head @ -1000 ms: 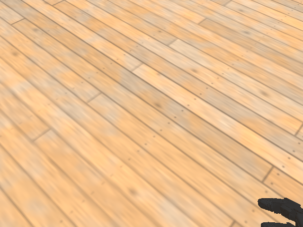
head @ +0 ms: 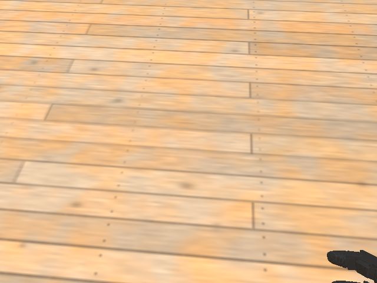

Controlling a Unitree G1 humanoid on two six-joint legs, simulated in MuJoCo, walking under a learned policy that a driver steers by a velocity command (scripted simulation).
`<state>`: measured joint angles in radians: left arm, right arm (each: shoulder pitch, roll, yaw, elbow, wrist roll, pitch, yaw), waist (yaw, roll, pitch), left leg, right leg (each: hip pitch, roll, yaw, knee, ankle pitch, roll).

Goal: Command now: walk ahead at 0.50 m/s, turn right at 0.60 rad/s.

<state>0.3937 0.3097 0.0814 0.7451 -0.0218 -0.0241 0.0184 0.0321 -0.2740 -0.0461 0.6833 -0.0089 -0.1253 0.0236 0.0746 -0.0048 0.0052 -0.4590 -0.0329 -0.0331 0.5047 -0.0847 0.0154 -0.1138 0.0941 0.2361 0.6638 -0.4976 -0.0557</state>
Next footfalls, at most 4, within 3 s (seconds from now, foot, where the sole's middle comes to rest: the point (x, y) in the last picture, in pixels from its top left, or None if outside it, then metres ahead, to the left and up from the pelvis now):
0.50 right None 0.38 -0.19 -0.76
1.02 left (246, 214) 0.75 -0.12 -0.76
1.50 right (311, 174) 0.95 -0.40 -0.76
1.96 left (249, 138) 1.13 -0.15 -0.76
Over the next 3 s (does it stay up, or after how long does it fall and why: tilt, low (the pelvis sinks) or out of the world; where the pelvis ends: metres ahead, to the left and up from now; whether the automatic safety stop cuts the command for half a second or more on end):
stays up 1.09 -0.33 0.01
